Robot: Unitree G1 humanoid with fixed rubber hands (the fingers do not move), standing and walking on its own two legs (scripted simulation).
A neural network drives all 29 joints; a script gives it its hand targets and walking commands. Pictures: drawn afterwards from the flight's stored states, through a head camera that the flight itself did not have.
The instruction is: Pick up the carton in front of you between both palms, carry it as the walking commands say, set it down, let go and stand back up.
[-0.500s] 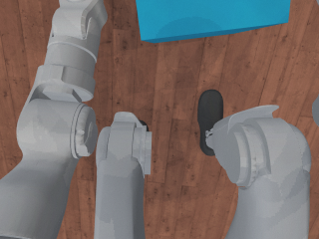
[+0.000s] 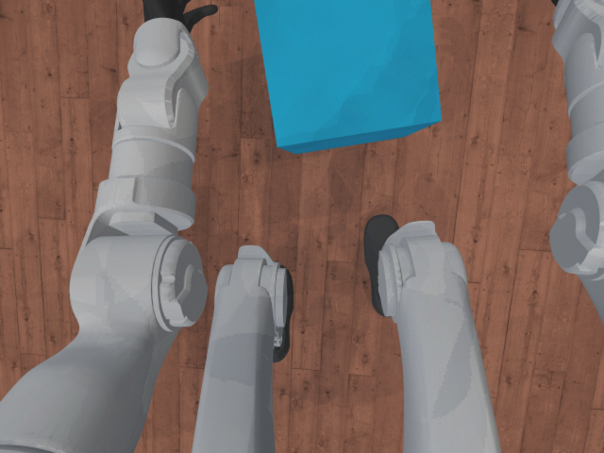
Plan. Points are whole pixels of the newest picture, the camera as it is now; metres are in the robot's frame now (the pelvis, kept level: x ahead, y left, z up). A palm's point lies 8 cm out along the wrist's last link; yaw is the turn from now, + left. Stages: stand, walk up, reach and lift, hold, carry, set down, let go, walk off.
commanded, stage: set down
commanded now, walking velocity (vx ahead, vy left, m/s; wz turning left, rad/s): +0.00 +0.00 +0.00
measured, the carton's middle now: (344, 77) +0.53 -0.10 -0.35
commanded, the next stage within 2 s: let go in 0.54 s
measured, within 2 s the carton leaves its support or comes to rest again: neither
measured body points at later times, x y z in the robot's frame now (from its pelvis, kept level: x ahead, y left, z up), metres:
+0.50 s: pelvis +0.03 -0.01 +0.13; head +0.34 -0.08 +0.45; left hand +0.57 +0.08 +0.03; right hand +0.54 -0.32 +0.03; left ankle +0.08 +0.12 -0.44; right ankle +0.14 -0.12 -0.44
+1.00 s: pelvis +0.08 -0.02 +0.25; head +0.31 -0.07 +0.63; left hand +0.47 +0.13 +0.14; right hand +0.41 -0.31 +0.13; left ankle +0.08 +0.12 -0.44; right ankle +0.14 -0.12 -0.44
